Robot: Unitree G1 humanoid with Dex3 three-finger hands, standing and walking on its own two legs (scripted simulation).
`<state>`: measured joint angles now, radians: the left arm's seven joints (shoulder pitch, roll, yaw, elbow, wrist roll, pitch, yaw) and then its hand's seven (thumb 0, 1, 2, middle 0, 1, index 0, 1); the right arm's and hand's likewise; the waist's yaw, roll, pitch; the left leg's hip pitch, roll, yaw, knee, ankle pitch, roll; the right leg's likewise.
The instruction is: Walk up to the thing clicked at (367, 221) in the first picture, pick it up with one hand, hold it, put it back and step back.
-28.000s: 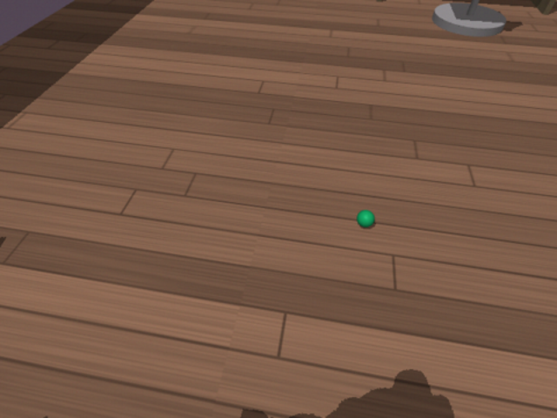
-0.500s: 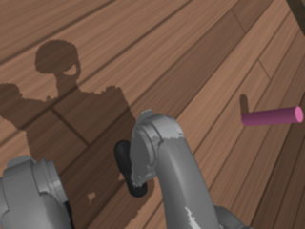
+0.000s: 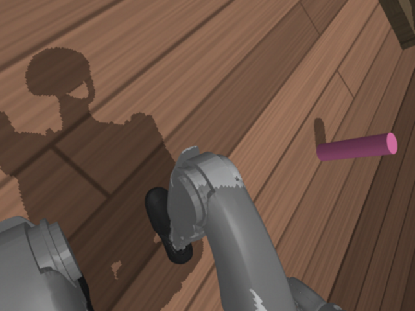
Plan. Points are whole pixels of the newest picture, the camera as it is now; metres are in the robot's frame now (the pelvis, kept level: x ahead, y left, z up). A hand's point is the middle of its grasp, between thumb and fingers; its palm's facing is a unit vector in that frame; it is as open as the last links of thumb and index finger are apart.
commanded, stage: close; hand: left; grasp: from above
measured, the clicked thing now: out of the picture +0.49 +0.29 -0.27
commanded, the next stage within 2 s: settle in 1.38 s
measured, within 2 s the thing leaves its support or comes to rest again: leaves its support in 1.74 s
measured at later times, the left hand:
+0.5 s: hand out of the picture +0.47 +0.29 -0.25, palm faces -0.46 -0.13 -0.88, open 12.5 cm
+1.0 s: hand out of the picture +0.48 +0.28 -0.25, palm faces -0.44 -0.12 -0.89, open 10.3 cm
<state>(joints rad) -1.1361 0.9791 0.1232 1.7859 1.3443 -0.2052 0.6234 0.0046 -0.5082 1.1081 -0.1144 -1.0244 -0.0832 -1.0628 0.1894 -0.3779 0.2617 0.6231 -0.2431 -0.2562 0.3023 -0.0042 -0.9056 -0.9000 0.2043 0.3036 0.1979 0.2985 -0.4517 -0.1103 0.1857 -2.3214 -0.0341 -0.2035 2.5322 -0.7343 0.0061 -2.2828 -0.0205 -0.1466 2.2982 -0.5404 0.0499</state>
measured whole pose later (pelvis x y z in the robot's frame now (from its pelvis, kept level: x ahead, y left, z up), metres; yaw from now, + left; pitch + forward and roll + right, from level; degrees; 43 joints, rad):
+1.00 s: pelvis +0.00 +0.00 +0.01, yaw -1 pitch +30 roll -15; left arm -1.14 1.02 0.12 1.76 1.31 -0.18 0.63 0.00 -0.04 0.81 -0.37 -0.97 -0.45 -0.94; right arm 0.19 -0.40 0.29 0.59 -0.24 -0.27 0.29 0.00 -0.91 -0.90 0.20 0.30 0.20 0.30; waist -0.46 -0.12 0.21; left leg -2.31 -0.03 -0.22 2.51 -0.74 0.01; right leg -2.26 -0.01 -0.16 2.26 -0.54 0.05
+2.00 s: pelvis +0.00 +0.00 +0.02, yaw +0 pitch +33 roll -13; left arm -1.02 0.89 0.13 1.50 1.25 -0.13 0.46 -0.01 -0.03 0.55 -0.58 -0.78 -0.67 -0.73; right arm 0.24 -0.38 0.18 0.64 -0.19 -0.19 0.28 0.00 -0.92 -0.90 0.21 0.30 0.20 0.30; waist -0.38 -0.03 0.07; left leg -2.31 -0.03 -0.19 2.46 -0.73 0.01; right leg -2.28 -0.03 -0.14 2.24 -0.55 0.04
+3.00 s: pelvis +0.00 +0.00 +0.09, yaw +7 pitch +37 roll -7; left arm -0.89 0.64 -0.01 1.19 1.13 -0.12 0.18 0.00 -0.02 0.49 -0.64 -0.68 -0.71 -0.66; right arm 0.25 -0.31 0.02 0.67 -0.05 0.00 0.11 0.00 -0.92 -0.90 0.21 0.30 0.20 0.30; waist -0.22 0.06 -0.14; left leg -2.14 -0.04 -0.07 2.19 -0.69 0.02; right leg -2.13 -0.05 -0.04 2.06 -0.57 0.04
